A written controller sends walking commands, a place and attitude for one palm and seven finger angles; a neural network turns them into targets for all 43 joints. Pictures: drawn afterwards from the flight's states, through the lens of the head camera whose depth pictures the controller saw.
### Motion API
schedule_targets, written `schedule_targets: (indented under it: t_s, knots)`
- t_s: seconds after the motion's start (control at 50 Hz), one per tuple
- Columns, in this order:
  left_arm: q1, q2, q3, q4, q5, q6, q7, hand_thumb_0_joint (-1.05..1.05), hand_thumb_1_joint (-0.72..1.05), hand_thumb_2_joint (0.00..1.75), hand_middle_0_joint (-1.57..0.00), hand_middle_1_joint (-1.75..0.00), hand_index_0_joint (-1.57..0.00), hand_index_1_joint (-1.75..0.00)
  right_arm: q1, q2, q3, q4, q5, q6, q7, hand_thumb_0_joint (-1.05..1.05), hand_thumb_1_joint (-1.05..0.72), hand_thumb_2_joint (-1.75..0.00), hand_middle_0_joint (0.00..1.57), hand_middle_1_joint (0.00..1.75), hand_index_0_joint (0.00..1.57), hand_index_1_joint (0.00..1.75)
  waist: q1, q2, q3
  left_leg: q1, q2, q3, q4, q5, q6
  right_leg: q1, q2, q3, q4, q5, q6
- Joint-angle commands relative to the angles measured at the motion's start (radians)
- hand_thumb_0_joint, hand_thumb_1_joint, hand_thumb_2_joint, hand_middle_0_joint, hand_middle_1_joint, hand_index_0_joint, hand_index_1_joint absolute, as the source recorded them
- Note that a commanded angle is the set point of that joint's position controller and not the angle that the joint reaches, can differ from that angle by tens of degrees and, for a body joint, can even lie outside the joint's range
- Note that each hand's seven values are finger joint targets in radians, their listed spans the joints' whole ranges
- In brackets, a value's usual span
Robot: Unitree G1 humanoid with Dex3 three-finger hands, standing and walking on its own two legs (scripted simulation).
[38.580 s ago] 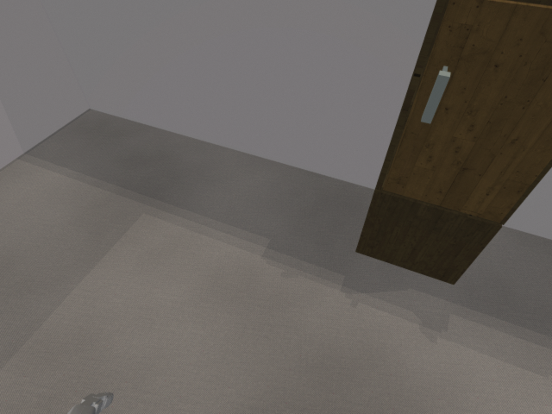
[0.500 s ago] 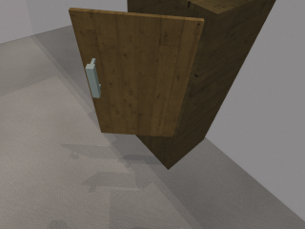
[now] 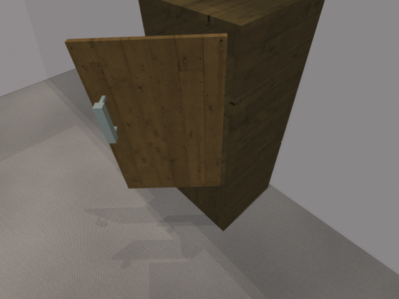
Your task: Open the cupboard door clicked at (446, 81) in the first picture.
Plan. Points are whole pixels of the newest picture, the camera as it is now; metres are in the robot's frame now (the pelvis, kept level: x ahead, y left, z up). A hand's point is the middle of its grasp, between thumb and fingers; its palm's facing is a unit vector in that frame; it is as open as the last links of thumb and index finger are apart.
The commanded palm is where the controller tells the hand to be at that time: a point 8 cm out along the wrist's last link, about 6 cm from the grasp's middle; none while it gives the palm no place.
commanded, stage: come to a stop and stand still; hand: left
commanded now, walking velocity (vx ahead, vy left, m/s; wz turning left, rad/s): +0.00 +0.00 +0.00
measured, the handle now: (108, 119) +0.57 +0.28 +0.05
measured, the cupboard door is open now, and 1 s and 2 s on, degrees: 47 47 47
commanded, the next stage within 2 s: look again from close up in 0.48 s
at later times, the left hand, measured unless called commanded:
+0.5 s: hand out of the picture +0.01 +0.14 -0.17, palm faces +0.03 -0.98 -0.19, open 7.4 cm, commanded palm none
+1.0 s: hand out of the picture +0.03 +0.16 -0.16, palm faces +0.02 -0.98 -0.22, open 7.4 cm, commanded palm none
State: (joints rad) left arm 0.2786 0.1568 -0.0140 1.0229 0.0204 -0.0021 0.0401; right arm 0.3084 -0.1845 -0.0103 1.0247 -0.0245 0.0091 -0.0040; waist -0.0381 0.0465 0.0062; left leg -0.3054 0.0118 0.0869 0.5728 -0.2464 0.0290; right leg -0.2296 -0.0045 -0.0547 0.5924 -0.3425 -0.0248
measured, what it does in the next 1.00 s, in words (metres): stands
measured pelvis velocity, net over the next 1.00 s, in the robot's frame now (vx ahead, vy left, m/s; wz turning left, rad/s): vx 0.03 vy -0.02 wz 0.00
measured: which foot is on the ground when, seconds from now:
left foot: down 0.00-1.00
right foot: down 0.00-1.00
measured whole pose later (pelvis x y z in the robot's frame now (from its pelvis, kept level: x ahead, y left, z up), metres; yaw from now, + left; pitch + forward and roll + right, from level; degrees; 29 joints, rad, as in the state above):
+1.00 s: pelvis +0.03 -0.02 +0.01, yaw +0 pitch -1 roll +1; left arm 0.29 0.17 -0.01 1.10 0.02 -0.02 0.03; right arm 0.23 -0.17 0.01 1.14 -0.02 -0.02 -0.02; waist 0.01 -0.01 0.02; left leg -0.20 0.02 0.08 0.43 -0.21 0.00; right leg -0.12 0.02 -0.06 0.44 -0.31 -0.04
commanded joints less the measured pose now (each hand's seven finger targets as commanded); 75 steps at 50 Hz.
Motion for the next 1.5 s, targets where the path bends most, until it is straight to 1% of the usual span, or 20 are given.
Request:
schedule_targets:
  t_s: [0.0,0.08,0.12,0.22,0.32,0.42,0.72,0.78,0.98,1.0,1.14,1.18,1.22,1.26,1.3,1.34,1.4,1.44,1.46,1.48]
  knots:
    - [0.015,0.116,0.018,-0.048,-0.005,-0.029,0.001,0.00,0.90,0.90,-0.20,-0.30,-0.20,-0.30,0.016,-0.058,-0.006,-0.048,0.003,-0.022,-0.007,0.00,-0.90,-0.90,0.20,0.30,0.20,0.30,0.008,-0.110,0.106,0.041,0.062,-0.095,-0.116,-0.020,0.004,-0.136,-0.104,0.144,-0.238,-0.063,-0.043]
    - [0.033,0.120,0.019,-0.037,-0.009,-0.033,0.000,0.00,0.90,0.90,-0.20,-0.30,-0.20,-0.30,0.030,-0.054,0.000,-0.016,0.005,-0.026,-0.008,0.00,-0.90,-0.90,0.20,0.30,0.20,0.30,0.014,-0.116,0.099,0.056,0.064,-0.085,-0.123,0.012,-0.003,-0.110,-0.104,0.149,-0.254,-0.026,-0.040]
    - [0.044,0.122,0.018,-0.028,-0.009,-0.036,0.001,0.00,0.90,0.90,-0.20,-0.30,-0.20,-0.30,0.026,-0.053,0.004,-0.006,0.007,-0.029,-0.010,0.00,-0.90,-0.90,0.20,0.30,0.20,0.30,0.018,-0.094,0.095,0.061,0.066,-0.082,-0.126,0.044,-0.005,-0.088,-0.107,0.150,-0.256,0.034,-0.037]
    - [0.066,0.123,0.022,-0.004,-0.010,-0.041,0.001,0.00,0.90,0.90,-0.20,-0.30,-0.20,-0.30,0.021,-0.054,0.006,0.024,0.009,-0.039,-0.016,0.00,-0.90,-0.90,0.20,0.30,0.20,0.30,0.026,-0.068,0.031,0.089,0.077,-0.080,-0.135,0.115,-0.008,-0.006,-0.111,0.138,-0.232,0.206,-0.029]
    - [0.081,0.119,0.022,0.019,-0.008,-0.041,0.001,0.00,0.90,0.90,-0.20,-0.30,-0.20,-0.30,0.007,-0.050,0.008,0.048,0.012,-0.039,-0.020,0.00,-0.90,-0.90,0.20,0.30,0.20,0.30,0.033,-0.061,0.042,0.096,0.084,-0.078,-0.144,0.127,-0.010,0.011,-0.111,0.130,-0.238,0.249,-0.023]
    - [0.085,0.113,0.021,0.037,-0.008,-0.038,0.000,0.00,0.90,0.90,-0.20,-0.30,-0.20,-0.30,-0.005,-0.051,0.007,0.063,0.012,-0.036,-0.023,0.00,-0.90,-0.90,0.20,0.30,0.20,0.30,0.033,-0.063,0.065,0.103,0.086,-0.078,-0.154,0.119,-0.012,0.002,-0.112,0.128,-0.254,0.243,-0.021]
    - [0.088,0.117,0.023,0.056,-0.007,-0.036,-0.002,0.00,0.90,0.90,-0.20,-0.30,-0.20,-0.30,-0.037,-0.077,0.005,0.075,0.012,-0.041,-0.028,0.00,-0.90,-0.90,0.20,0.30,0.20,0.30,0.041,-0.054,0.046,0.134,0.099,-0.090,-0.177,0.176,-0.005,0.035,-0.108,0.117,-0.249,0.300,-0.016]
    - [0.081,0.120,0.024,0.057,-0.008,-0.035,-0.003,0.00,0.90,0.90,-0.20,-0.30,-0.20,-0.30,-0.039,-0.076,0.005,0.079,0.012,-0.040,-0.027,0.00,-0.90,-0.90,0.20,0.30,0.20,0.30,0.042,-0.062,0.052,0.133,0.100,-0.092,-0.189,0.155,-0.006,0.031,-0.109,0.114,-0.256,0.260,-0.018]
    - [0.066,0.131,0.029,0.058,-0.007,-0.034,-0.004,0.00,0.90,0.90,-0.20,-0.30,-0.20,-0.30,-0.045,-0.092,0.003,0.084,0.011,-0.046,-0.028,0.00,-0.90,-0.90,0.20,0.30,0.20,0.30,0.045,-0.051,0.024,0.153,0.106,-0.101,-0.204,0.197,0.001,0.051,-0.109,0.109,-0.245,0.271,-0.018]
    - [0.066,0.131,0.028,0.057,-0.006,-0.034,-0.004,0.00,0.90,0.90,-0.20,-0.30,-0.20,-0.30,-0.045,-0.090,0.004,0.086,0.012,-0.046,-0.029,0.00,-0.90,-0.90,0.20,0.30,0.20,0.30,0.046,-0.066,0.036,0.151,0.108,-0.101,-0.202,0.206,0.003,0.050,-0.106,0.107,-0.246,0.285,-0.017]
    - [0.054,0.139,0.030,0.059,-0.007,-0.033,-0.004,0.00,0.90,0.90,-0.20,-0.30,-0.20,-0.30,-0.049,-0.100,0.003,0.088,0.011,-0.046,-0.029,0.00,-0.90,-0.90,0.20,0.30,0.20,0.30,0.044,-0.057,0.032,0.156,0.107,-0.106,-0.211,0.203,0.003,0.049,-0.110,0.108,-0.248,0.267,-0.017]
    - [0.047,0.161,0.039,0.049,-0.006,-0.034,-0.003,0.00,0.90,0.90,-0.20,-0.30,-0.20,-0.30,-0.054,-0.118,-0.003,0.080,0.011,-0.045,-0.027,0.00,-0.90,-0.90,0.20,0.30,0.20,0.30,0.050,-0.040,0.036,0.145,0.103,-0.100,-0.202,0.206,0.003,0.054,-0.127,0.123,-0.243,0.293,-0.028]
    - [0.065,0.151,0.041,0.048,-0.005,-0.027,0.002,0.00,0.90,0.90,-0.20,-0.30,-0.20,-0.30,-0.044,-0.088,0.000,0.074,0.011,-0.036,-0.025,0.00,-0.90,-0.90,0.20,0.30,0.20,0.30,0.057,-0.046,0.034,0.118,0.093,-0.084,-0.178,0.204,-0.007,0.069,-0.151,0.137,-0.220,0.345,-0.034]
    - [0.076,0.156,0.049,0.045,-0.006,-0.020,0.005,0.00,0.90,0.90,-0.20,-0.30,-0.20,-0.30,-0.041,-0.078,-0.002,0.057,0.010,-0.025,-0.024,0.00,-0.90,-0.90,0.20,0.30,0.20,0.30,0.061,-0.072,0.032,0.079,0.078,-0.066,-0.153,0.157,-0.018,0.082,-0.185,0.166,-0.214,0.347,-0.050]
    - [0.086,0.177,0.061,0.035,-0.002,-0.015,0.008,0.00,0.90,0.90,-0.20,-0.30,-0.20,-0.30,-0.053,-0.075,-0.007,0.035,0.008,-0.016,-0.021,0.00,-0.90,-0.90,0.20,0.30,0.20,0.30,0.069,-0.125,0.040,0.030,0.054,-0.036,-0.106,0.099,-0.030,0.099,-0.235,0.207,-0.224,0.374,-0.071]
    - [0.088,0.200,0.073,0.026,-0.002,-0.010,0.011,0.00,0.90,0.90,-0.20,-0.30,-0.20,-0.30,-0.059,-0.077,-0.014,0.016,0.005,-0.007,-0.019,0.00,-0.90,-0.90,0.20,0.30,0.20,0.30,0.073,-0.154,0.050,-0.019,0.036,-0.021,-0.038,0.027,-0.040,0.100,-0.297,0.261,-0.230,0.403,-0.110]
    - [0.109,0.213,0.089,0.011,0.006,-0.007,0.017,0.00,0.90,0.90,-0.20,-0.30,-0.20,-0.30,-0.083,-0.074,-0.025,-0.020,0.004,0.002,-0.016,0.00,-0.90,-0.90,0.20,0.30,0.20,0.30,0.091,-0.213,0.078,-0.118,0.027,-0.023,0.074,-0.136,-0.045,0.121,-0.365,0.318,-0.231,0.484,-0.168]
    - [0.108,0.218,0.100,-0.001,0.011,-0.007,0.021,0.00,0.90,0.90,-0.20,-0.30,-0.20,-0.30,-0.094,-0.072,-0.030,-0.042,0.006,0.000,-0.012,0.00,-0.90,-0.90,0.20,0.30,0.20,0.30,0.091,-0.216,0.086,-0.146,0.036,-0.042,0.103,-0.176,-0.044,0.116,-0.387,0.317,-0.203,0.561,-0.186]
    - [0.091,0.222,0.102,-0.011,0.012,-0.006,0.020,0.00,0.90,0.90,-0.20,-0.30,-0.20,-0.30,-0.083,-0.069,-0.031,-0.047,0.009,-0.001,-0.010,0.00,-0.90,-0.90,0.20,0.30,0.20,0.30,0.080,-0.221,0.079,-0.116,0.031,-0.037,0.063,-0.164,-0.044,0.101,-0.375,0.285,-0.178,0.581,-0.174]
    - [0.062,0.221,0.103,-0.023,0.011,-0.004,0.017,0.00,0.90,0.90,-0.20,-0.30,-0.20,-0.30,-0.051,-0.066,-0.032,-0.041,0.011,-0.003,-0.008,0.00,-0.90,-0.90,0.20,0.30,0.20,0.30,0.058,-0.216,0.066,-0.035,0.027,-0.027,-0.018,-0.106,-0.044,0.051,-0.349,0.250,-0.137,0.579,-0.150]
